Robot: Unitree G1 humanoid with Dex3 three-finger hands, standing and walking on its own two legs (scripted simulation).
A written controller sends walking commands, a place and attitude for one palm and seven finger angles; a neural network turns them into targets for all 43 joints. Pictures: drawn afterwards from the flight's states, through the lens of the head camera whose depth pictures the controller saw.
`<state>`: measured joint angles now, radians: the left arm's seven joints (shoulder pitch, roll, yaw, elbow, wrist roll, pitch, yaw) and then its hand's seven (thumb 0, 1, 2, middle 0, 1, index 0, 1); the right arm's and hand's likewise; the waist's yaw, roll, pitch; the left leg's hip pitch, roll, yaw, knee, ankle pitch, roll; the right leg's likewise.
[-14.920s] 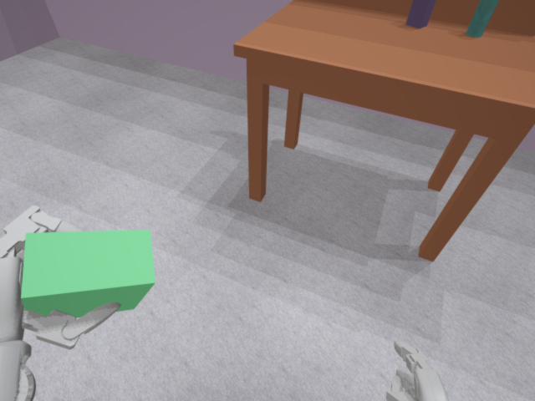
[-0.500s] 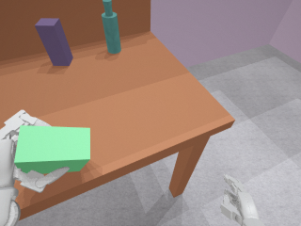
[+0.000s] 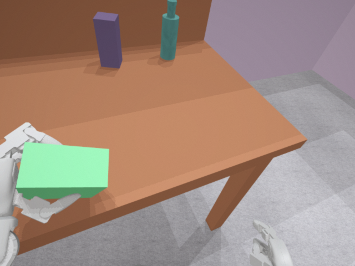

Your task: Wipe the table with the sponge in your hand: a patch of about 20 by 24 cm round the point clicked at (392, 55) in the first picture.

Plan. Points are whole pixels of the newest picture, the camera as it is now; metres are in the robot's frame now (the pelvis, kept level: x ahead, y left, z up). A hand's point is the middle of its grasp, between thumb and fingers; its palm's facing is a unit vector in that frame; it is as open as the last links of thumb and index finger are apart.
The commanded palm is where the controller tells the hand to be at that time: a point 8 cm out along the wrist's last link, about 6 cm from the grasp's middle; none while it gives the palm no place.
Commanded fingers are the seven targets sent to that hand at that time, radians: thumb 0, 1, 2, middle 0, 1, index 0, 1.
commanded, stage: come to a stop and stand still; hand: left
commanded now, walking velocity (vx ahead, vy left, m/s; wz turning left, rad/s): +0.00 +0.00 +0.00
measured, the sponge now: (75, 175) +0.22 +0.21 +0.14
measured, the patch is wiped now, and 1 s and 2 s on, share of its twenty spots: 0.00 0.00 0.00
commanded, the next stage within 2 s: look again from close up in 1.00 s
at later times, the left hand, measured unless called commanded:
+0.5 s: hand out of the picture +0.19 +0.31 +0.16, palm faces +0.39 -0.84 -0.37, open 10.4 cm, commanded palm +0.13 +0.33 +0.19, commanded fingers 0.00 0.10 1.30 -1.20 -1.60 -1.20 -1.60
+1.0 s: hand out of the picture +0.16 +0.36 +0.15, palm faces +0.42 -0.83 -0.36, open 10.4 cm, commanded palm +0.11 +0.38 +0.19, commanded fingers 0.00 0.10 1.30 -1.20 -1.60 -1.20 -1.60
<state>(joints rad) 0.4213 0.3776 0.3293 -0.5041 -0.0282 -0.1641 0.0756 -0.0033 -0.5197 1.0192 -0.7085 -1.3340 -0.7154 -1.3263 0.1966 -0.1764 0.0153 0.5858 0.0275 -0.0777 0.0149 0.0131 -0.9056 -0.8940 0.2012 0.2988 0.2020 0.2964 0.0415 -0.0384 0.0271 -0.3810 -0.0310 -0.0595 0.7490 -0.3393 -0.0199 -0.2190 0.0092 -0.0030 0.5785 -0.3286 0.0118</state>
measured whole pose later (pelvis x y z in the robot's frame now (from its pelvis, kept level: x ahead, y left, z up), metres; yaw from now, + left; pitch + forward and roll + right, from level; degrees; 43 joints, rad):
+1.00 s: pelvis -0.05 +0.10 +0.01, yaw +1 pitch -3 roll -2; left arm 0.43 0.32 0.33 -0.43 -0.03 -0.14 0.13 0.00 -0.52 1.02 -0.71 -1.33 -0.72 -1.32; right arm 0.21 -0.17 0.02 0.61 0.02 -0.12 -0.03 0.01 -0.91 -0.89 0.20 0.30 0.20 0.30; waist 0.04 0.00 0.08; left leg -0.25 -0.01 -0.04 0.55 -0.26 0.02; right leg -0.19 -0.04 -0.07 0.48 -0.24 0.03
